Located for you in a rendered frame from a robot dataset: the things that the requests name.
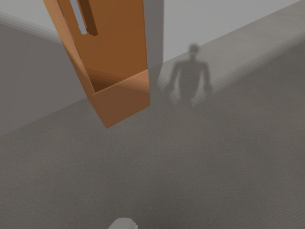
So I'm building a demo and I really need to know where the handle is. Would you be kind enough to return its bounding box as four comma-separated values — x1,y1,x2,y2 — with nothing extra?
70,0,87,35

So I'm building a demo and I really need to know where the cupboard door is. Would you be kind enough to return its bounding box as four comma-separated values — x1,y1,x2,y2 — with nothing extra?
58,0,147,92

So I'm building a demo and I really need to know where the left robot thigh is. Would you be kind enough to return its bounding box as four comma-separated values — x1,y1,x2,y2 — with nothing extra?
108,218,138,229

